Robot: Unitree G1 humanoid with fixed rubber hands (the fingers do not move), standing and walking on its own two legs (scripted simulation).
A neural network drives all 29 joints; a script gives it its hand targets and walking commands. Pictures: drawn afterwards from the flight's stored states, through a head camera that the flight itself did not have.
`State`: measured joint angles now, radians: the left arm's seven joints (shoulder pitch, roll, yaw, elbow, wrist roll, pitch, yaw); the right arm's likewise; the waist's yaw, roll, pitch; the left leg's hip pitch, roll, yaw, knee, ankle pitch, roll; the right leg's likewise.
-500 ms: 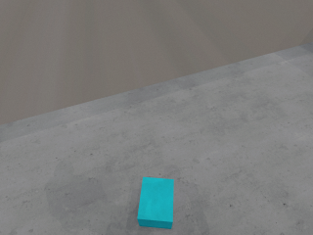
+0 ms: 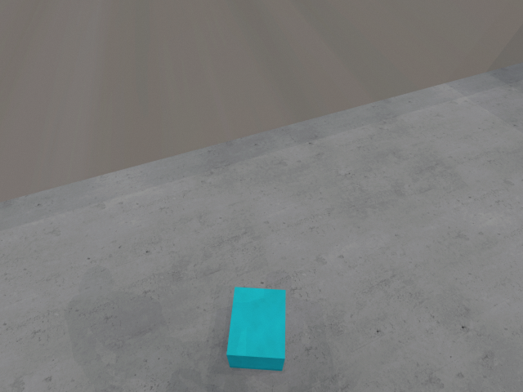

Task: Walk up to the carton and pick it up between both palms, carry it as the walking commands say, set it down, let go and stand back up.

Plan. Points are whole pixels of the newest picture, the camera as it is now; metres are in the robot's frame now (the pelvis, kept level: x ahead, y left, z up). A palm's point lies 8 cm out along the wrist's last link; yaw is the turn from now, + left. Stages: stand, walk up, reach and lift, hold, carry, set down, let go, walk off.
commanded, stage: walk up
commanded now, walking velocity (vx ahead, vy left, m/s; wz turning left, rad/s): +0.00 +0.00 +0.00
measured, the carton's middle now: (258, 328) +0.43 +0.03 -0.70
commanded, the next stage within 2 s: stand in 0.12 s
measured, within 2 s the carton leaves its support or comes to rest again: neither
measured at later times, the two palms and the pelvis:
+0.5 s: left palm (125, 382) +0.16 +0.25 -0.14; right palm (405, 385) +0.17 -0.22 -0.13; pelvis -0.02 +0.01 -0.03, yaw -1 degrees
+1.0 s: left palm (149, 384) +0.16 +0.21 -0.17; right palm out of the picture +0.15 -0.19 -0.17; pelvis -0.03 +0.02 -0.06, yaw -1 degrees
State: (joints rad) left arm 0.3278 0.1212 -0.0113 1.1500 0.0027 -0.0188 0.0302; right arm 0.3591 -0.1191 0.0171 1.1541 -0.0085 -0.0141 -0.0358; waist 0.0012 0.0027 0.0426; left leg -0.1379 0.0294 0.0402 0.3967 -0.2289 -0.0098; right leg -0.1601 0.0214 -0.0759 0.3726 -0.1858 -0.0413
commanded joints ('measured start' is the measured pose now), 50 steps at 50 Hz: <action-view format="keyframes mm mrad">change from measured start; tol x16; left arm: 1 73 46 9 -28 3 -7 -1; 16 95 48 6 -10 9 -14 10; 17 -837 220 -2 -698 -56 25 -3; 26 -262 77 -81 -351 -195 672 9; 35 -376 90 96 -804 116 583 -24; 42 -197 35 59 -750 10 471 -47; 50 -360 8 44 -809 20 499 -26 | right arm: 1 101 -97 -18 13 -6 -9 0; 16 80 -100 -29 -7 -9 -7 -1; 17 -908 -189 13 -728 92 29 14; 26 -201 -136 82 -302 167 689 18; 36 -379 -82 -95 -809 -73 552 39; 42 -221 -68 -67 -763 -2 473 58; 50 -415 -113 -105 -824 -3 491 65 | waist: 1 14 14 40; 33 -9 -1 -223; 40 18 -21 -565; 50 -17 4 -309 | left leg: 1 -118 71 -54 -86 25 20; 16 -73 77 -63 -55 69 40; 17 -400 -31 -62 99 -312 59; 18 -352 -3 18 139 -339 76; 24 -414 46 -25 127 -277 119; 29 -320 -37 -85 183 212 70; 42 -481 -52 -86 429 381 34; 50 -540 -36 -77 404 -133 24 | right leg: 1 30 -130 119 -80 -2 1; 16 -12 -137 140 -94 19 -18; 17 -275 -39 127 77 -407 -31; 18 -309 -61 94 111 -450 -16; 30 -206 -10 147 168 295 -20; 40 -191 -20 153 439 483 24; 44 -357 -2 144 485 405 29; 50 -545 13 77 439 -161 10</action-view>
